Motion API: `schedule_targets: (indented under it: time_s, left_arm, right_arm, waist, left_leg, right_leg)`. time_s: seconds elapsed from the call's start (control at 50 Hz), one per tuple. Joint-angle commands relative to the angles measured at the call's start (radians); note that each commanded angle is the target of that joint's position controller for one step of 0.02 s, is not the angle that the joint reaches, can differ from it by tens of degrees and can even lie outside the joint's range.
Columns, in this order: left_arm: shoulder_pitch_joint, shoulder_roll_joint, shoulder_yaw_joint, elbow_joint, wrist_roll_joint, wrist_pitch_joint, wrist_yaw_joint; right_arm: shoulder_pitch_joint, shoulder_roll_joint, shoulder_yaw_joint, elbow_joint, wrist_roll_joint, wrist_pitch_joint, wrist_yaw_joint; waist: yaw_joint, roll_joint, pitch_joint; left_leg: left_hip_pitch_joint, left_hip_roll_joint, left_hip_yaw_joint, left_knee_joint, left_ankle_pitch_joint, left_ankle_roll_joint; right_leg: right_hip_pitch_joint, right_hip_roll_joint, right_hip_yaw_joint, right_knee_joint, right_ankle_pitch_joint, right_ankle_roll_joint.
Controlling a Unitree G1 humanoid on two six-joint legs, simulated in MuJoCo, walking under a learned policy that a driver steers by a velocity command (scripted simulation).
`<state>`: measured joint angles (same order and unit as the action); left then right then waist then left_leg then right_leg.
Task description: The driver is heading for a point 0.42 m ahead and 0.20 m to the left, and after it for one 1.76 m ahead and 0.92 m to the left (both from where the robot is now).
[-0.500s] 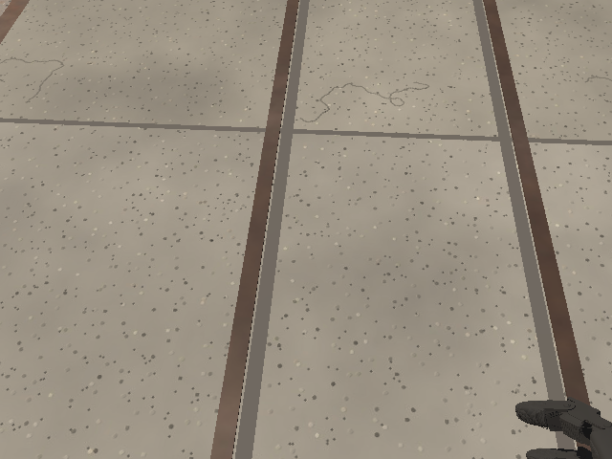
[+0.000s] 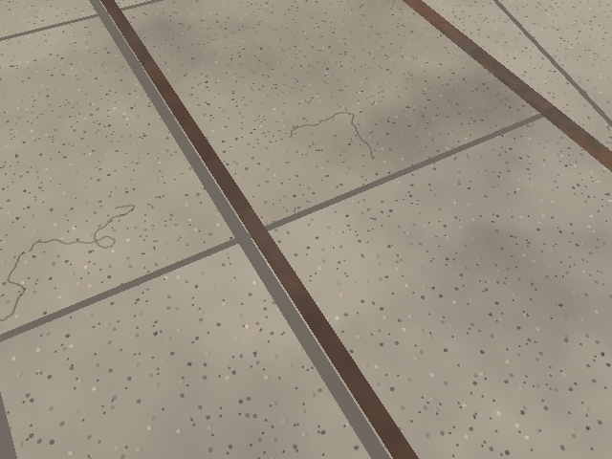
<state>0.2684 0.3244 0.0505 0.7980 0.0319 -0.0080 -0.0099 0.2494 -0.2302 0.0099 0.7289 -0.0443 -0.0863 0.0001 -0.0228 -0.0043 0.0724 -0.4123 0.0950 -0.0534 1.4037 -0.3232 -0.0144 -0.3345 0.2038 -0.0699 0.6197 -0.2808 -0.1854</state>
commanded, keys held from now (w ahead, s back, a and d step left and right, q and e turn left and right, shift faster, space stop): w+q+shift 1.00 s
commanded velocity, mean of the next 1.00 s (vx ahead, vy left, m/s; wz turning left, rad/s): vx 1.00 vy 0.00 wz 0.68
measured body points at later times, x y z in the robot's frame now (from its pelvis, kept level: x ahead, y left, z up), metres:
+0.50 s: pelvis +0.48 +0.11 +0.02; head +0.50 +0.10 +0.47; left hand +0.61 +0.38 -0.05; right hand +0.54 -0.18 -0.12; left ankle +0.47 +0.13 -0.71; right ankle +0.51 -0.05 -0.61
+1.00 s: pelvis +0.93 +0.24 +0.02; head +0.95 +0.25 +0.47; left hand +0.70 +0.45 -0.09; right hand +1.28 +0.20 -0.04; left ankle +0.92 +0.37 -0.63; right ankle +0.94 +0.08 -0.71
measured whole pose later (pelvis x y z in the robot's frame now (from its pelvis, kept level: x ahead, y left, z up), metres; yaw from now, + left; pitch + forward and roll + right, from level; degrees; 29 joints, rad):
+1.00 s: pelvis +0.93 +0.24 +0.02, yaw +44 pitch +2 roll -3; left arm 0.46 0.35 0.06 0.86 0.03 -0.10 0.00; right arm 0.06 -0.38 -0.06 0.64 -0.03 0.01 0.07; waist 0.06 0.06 0.00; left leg -0.76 0.06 0.02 1.18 -0.15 0.09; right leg -0.01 -0.01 -0.19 0.32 -0.33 0.03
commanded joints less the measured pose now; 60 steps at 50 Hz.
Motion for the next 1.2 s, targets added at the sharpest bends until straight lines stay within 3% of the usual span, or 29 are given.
schedule_targets:
  time_s: [0.02,0.12,0.2,0.26,0.3,0.32,0.34,0.36,0.38,0.42,0.48,0.56,0.66,0.7,0.72,0.74,0.76,0.78,0.8,0.82,0.86,0.9,0.98,1.06,1.1,1.14,1.16,1.18,1.2]
  left_arm:
    - [0.035,0.089,0.017,-0.049,-0.005,-0.072,0.015]
    - [0.104,0.081,0.014,0.001,-0.019,-0.123,-0.017]
    - [0.157,0.103,0.008,0.039,-0.020,-0.142,-0.001]
    - [0.143,0.160,0.018,0.037,0.008,-0.116,0.039]
    - [0.057,0.194,0.031,0.009,0.036,-0.077,0.058]
    - [-0.023,0.209,0.037,-0.010,0.030,-0.069,0.060]
    - [-0.051,0.044,-0.001,-0.058,0.036,-0.101,0.040]
    - [0.061,0.025,-0.025,-0.136,-0.016,-0.121,0.022]
    - [-0.015,0.078,-0.035,-0.132,0.001,-0.137,0.022]
    - [-0.099,0.071,-0.045,-0.163,0.022,-0.137,0.011]
    - [-0.091,0.042,-0.065,-0.183,0.057,-0.069,0.002]
    - [-0.321,0.010,-0.090,-0.284,0.022,-0.066,-0.018]
    - [-0.366,0.035,-0.080,-0.309,0.002,-0.078,-0.006]
    - [-0.203,0.110,-0.045,-0.263,-0.001,-0.086,0.015]
    - [-0.013,0.148,-0.023,-0.217,-0.004,-0.092,0.028]
    - [0.219,0.218,0.011,-0.176,0.014,-0.095,0.050]
    - [0.232,0.278,0.028,-0.169,0.060,-0.093,0.052]
    - [0.154,0.256,0.042,-0.172,0.035,-0.077,0.045]
    - [0.062,0.148,0.022,-0.182,0.026,-0.074,0.041]
    - [0.034,0.092,0.010,-0.164,0.023,-0.073,0.035]
    - [0.077,0.058,0.000,-0.104,0.022,-0.081,0.034]
    - [0.115,0.015,-0.008,-0.049,-0.003,-0.100,0.018]
    - [0.059,0.040,-0.002,-0.026,-0.007,-0.126,0.007]
    - [0.110,0.098,0.010,0.011,-0.003,-0.129,0.013]
    - [0.169,0.149,0.020,0.017,-0.005,-0.115,0.024]
    - [0.143,0.212,0.037,0.002,0.001,-0.080,0.041]
    - [0.096,0.223,0.041,-0.021,0.004,-0.065,0.041]
    - [0.092,0.194,0.038,-0.026,0.014,-0.058,0.031]
    - [0.107,0.046,0.002,-0.072,0.028,-0.065,0.017]
  right_arm:
    - [0.096,-0.147,-0.029,-0.030,-0.010,0.033,0.013]
    - [-0.156,-0.092,-0.011,-0.096,0.036,0.036,0.045]
    - [-0.215,-0.099,-0.016,-0.091,0.047,0.022,0.063]
    - [-0.111,-0.156,-0.035,-0.043,0.032,0.030,0.061]
    - [0.240,-0.234,-0.073,0.066,0.033,0.041,0.048]
    - [0.444,-0.276,-0.102,0.116,0.028,0.047,0.033]
    - [0.421,-0.337,-0.128,0.136,0.040,0.067,0.022]
    - [0.291,-0.392,-0.138,0.088,0.024,0.068,0.024]
    - [0.236,-0.302,-0.132,0.049,0.025,0.064,0.018]
    - [0.196,-0.206,-0.106,0.088,0.029,0.055,0.010]
    - [0.164,-0.215,-0.096,0.084,0.037,0.021,0.006]
    - [0.169,-0.234,-0.112,0.074,0.049,0.004,0.013]
    - [0.222,-0.269,-0.134,0.084,0.055,0.010,0.011]
    - [0.195,-0.312,-0.144,0.077,0.044,0.008,0.007]
    - [0.133,-0.335,-0.148,0.062,0.040,0.002,0.011]
    - [0.092,-0.262,-0.128,0.036,0.035,-0.012,0.011]
    - [0.205,-0.078,-0.082,-0.006,0.079,-0.012,0.005]
    - [0.176,-0.152,-0.072,-0.024,0.064,0.005,0.001]
    - [0.066,-0.207,-0.084,-0.014,0.038,0.021,0.002]
    - [0.017,-0.210,-0.086,-0.018,0.024,0.030,0.015]
    - [-0.023,-0.162,-0.079,-0.042,0.009,0.055,0.047]
    - [-0.077,-0.110,-0.062,-0.084,0.008,0.081,0.062]
    - [-0.198,-0.106,-0.039,-0.176,0.009,0.091,0.085]
    - [-0.327,-0.111,-0.025,-0.206,0.012,0.086,0.108]
    - [-0.297,-0.132,-0.031,-0.185,0.013,0.080,0.102]
    - [-0.088,-0.184,-0.055,-0.125,0.013,0.074,0.084]
    - [0.124,-0.227,-0.081,-0.060,0.014,0.069,0.068]
    - [0.244,-0.266,-0.111,0.002,0.017,0.070,0.041]
    - [0.160,-0.356,-0.133,-0.007,0.031,0.082,0.018]
  waist:
    - [-0.032,0.109,-0.042]
    - [0.049,0.040,0.067]
    - [0.069,0.004,0.040]
    - [-0.009,-0.109,-0.079]
    - [-0.187,-0.132,-0.220]
    - [-0.313,-0.080,-0.252]
    - [-0.203,0.268,-0.221]
    - [-0.075,0.334,-0.405]
    - [-0.111,0.053,-0.318]
    - [-0.008,-0.120,-0.084]
    - [0.068,-0.082,0.010]
    - [-0.007,0.006,0.064]
    - [-0.068,0.059,-0.034]
    - [0.015,0.056,-0.165]
    - [0.133,0.055,-0.256]
    - [0.231,-0.007,-0.384]
    - [0.130,-0.303,-0.516]
    - [0.114,-0.312,-0.495]
    - [0.118,-0.164,-0.304]
    - [0.107,-0.063,-0.199]
    - [0.073,-0.079,-0.106]
    - [0.047,-0.091,-0.060]
    - [-0.007,-0.094,0.002]
    - [0.012,-0.026,0.076]
    - [-0.008,-0.061,0.017]
    - [-0.136,-0.108,-0.112]
    - [-0.227,-0.111,-0.202]
    - [-0.245,-0.025,-0.236]
    - [-0.116,0.223,-0.185]
  left_leg:
    - [-0.179,0.082,-0.003,-0.125,-0.027,-0.006]
    - [-0.201,0.045,0.087,-0.565,0.370,0.061]
    - [-0.124,-0.061,0.170,-0.771,0.566,0.127]
    - [-0.022,-0.183,0.230,-0.780,0.398,0.154]
    - [0.278,-0.232,0.208,-0.762,0.245,0.197]
    - [0.477,-0.180,0.111,-0.839,0.171,0.261]
    - [0.716,-0.012,-0.167,-0.757,0.328,0.316]
    - [0.916,0.164,-0.743,-0.992,0.056,0.543]
    - [0.822,0.172,-0.773,-1.120,-0.077,0.500]
    - [0.442,0.088,-0.585,-1.174,-0.008,0.394]
    - [0.135,-0.032,-0.414,-1.220,0.084,0.358]
    - [-0.015,-0.120,-0.309,-1.278,0.292,0.300]
    - [0.236,-0.090,-0.338,-1.144,0.654,0.215]
    - [0.301,-0.094,-0.341,-0.906,0.888,0.168]
    - [0.231,-0.120,-0.329,-0.687,0.848,0.149]
    - [0.094,-0.157,-0.270,-0.392,0.615,0.146]
    - [-0.214,-0.257,-0.150,-0.082,-0.222,0.122]
    - [-0.344,-0.183,-0.085,0.022,-0.131,0.133]
    - [-0.383,-0.119,-0.057,-0.005,-0.013,0.131]
    - [-0.368,-0.085,-0.039,-0.050,0.039,0.123]
    - [-0.340,-0.038,-0.034,-0.085,0.044,0.109]
    - [-0.380,-0.002,-0.022,-0.092,0.048,0.106]
    - [-0.375,0.010,0.029,-0.238,0.231,0.101]
    - [-0.212,-0.060,0.197,-0.573,0.342,0.155]
    - [-0.107,-0.144,0.267,-0.623,0.295,0.190]
    - [0.130,-0.203,0.250,-0.636,0.194,0.229]
    - [0.368,-0.218,0.197,-0.670,0.160,0.265]
    - [0.614,-0.188,0.083,-0.754,0.121,0.294]
    - [0.688,0.010,-0.230,-0.749,0.248,0.319]
  right_leg:
    - [0.099,-0.354,0.440,-0.417,0.161,-0.135]
    - [0.095,-0.238,0.104,-0.540,0.471,0.011]
    - [0.310,-0.294,-0.008,-0.598,0.840,0.091]
    - [0.510,-0.347,-0.063,-0.366,1.394,0.150]
    - [0.456,-0.369,-0.076,0.107,1.521,0.165]
    - [0.277,-0.307,-0.099,0.542,1.274,0.162]
    - [-0.171,-0.098,-0.052,0.972,-0.042,0.186]
    - [-0.506,-0.066,0.159,1.166,-0.220,0.217]
    - [-0.545,-0.154,0.222,1.061,-0.101,0.183]
    - [-0.439,-0.243,0.198,0.801,-0.038,0.172]
    - [-0.313,-0.291,0.148,0.606,-0.083,0.216]
    - [-0.181,-0.285,0.064,0.176,0.231,0.247]
    - [-0.052,-0.208,0.068,-0.087,0.370,0.212]
    - [0.163,-0.160,0.079,-0.110,0.229,0.189]
    - [0.373,-0.197,0.103,-0.110,0.174,0.174]
    - [0.614,-0.360,0.243,-0.079,-0.109,0.145]
    - [0.861,-0.692,0.744,-0.208,-0.366,0.055]
    - [0.780,-0.692,0.970,-0.333,-0.550,0.016]
    - [0.617,-0.621,0.776,-0.349,-0.514,0.039]
    - [0.493,-0.575,0.602,-0.342,-0.312,0.053]
    - [0.351,-0.515,0.383,-0.368,-0.063,0.081]
    - [0.308,-0.497,0.253,-0.401,0.077,0.105]
    - [0.207,-0.456,-0.005,-0.479,0.326,0.132]
    - [0.223,-0.400,-0.197,-0.513,0.652,0.165]
    - [0.339,-0.411,-0.219,-0.375,1.136,0.184]
    - [0.358,-0.458,-0.203,-0.060,1.376,0.181]
    - [0.264,-0.476,-0.177,0.205,1.340,0.165]
    - [0.049,-0.397,-0.171,0.549,0.781,0.171]
    - [-0.257,-0.230,-0.150,0.947,-0.214,0.190]
Keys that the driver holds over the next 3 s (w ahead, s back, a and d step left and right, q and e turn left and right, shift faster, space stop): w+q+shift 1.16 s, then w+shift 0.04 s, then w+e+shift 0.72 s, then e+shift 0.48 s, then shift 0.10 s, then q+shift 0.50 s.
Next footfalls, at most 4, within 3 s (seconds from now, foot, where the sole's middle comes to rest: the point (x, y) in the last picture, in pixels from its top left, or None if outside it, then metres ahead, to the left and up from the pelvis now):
0.32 left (239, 434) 0.51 0.14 -0.75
0.74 right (262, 256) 0.97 0.10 -0.75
1.18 left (106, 207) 1.14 0.53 -0.75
1.62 right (33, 121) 1.49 0.82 -0.75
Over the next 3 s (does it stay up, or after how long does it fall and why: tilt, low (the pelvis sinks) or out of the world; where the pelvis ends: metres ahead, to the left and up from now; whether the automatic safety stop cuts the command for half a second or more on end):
stays up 1.86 1.20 0.02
